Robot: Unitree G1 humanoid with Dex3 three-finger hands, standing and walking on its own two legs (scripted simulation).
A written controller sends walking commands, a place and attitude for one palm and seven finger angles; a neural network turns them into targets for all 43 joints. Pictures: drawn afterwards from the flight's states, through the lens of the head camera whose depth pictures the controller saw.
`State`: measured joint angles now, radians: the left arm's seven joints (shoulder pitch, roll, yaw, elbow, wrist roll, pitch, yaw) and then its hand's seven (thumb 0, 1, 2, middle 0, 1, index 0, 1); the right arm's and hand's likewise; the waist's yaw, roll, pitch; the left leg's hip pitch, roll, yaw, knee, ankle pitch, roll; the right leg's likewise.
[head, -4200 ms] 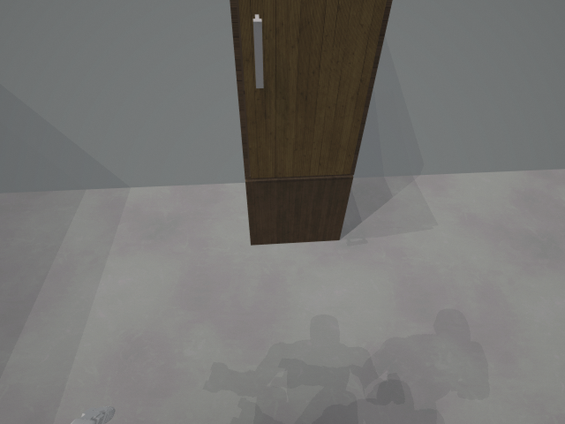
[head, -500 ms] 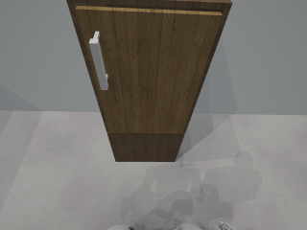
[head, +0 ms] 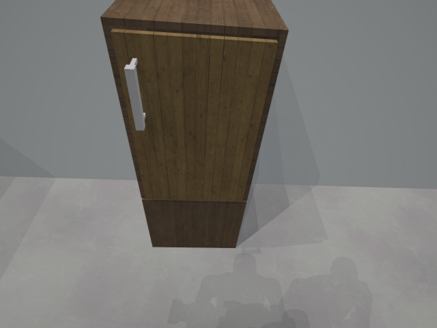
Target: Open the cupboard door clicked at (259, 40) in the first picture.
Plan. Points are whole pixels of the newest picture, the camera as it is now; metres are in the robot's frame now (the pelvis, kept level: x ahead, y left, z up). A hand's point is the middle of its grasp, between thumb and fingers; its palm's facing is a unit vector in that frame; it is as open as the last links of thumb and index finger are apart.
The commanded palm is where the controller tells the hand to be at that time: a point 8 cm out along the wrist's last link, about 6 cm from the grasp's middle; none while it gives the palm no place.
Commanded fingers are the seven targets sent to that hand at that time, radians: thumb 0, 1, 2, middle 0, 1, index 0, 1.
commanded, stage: come to a stop and stand still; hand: left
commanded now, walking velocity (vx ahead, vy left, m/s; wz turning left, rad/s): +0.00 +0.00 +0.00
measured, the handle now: (137, 95) +0.60 +0.23 +0.12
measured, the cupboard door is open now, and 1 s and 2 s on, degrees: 0 0 0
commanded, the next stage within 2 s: none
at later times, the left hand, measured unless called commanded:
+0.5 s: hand out of the picture -0.07 +0.17 -0.17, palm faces +0.06 -0.99 -0.14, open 7.4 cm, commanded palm none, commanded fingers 0.00 0.90 0.90 -0.20 -0.30 -0.20 -0.30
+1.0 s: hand out of the picture -0.08 +0.21 -0.19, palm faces +0.05 -0.99 -0.13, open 7.4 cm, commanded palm none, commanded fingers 0.00 0.90 0.90 -0.20 -0.30 -0.20 -0.30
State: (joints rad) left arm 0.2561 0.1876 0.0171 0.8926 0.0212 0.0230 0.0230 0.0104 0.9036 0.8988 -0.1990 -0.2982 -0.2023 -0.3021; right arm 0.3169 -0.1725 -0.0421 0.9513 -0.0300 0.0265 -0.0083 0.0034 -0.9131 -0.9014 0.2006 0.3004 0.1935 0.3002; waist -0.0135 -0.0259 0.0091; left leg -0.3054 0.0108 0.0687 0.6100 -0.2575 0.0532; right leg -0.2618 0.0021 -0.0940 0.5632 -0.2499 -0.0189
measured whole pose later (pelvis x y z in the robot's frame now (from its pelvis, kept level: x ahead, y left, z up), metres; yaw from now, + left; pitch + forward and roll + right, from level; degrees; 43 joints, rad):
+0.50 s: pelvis -0.03 +0.01 +0.01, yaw +0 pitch -3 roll -2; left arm 0.42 0.13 0.02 1.06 0.03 0.01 0.03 0.01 0.91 0.90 -0.20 -0.30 -0.20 -0.30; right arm 0.37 -0.11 -0.02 1.08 -0.02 0.03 -0.01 0.00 -0.91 -0.90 0.20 0.30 0.19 0.30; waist 0.00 -0.01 -0.01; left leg -0.31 -0.01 0.07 0.50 -0.19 0.06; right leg -0.27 0.00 -0.08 0.46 -0.21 0.00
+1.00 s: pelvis -0.08 +0.05 +0.00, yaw -1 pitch -4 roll -2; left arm 0.35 0.14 0.05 1.07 0.03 0.04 0.04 0.01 0.91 0.90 -0.20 -0.30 -0.20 -0.30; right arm 0.36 -0.12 -0.05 1.06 -0.02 0.01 -0.03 0.00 -0.92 -0.90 0.20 0.30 0.19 0.30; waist -0.01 -0.04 -0.01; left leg -0.28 -0.03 0.09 0.60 -0.27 0.10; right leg -0.40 -0.03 -0.01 0.66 -0.29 0.01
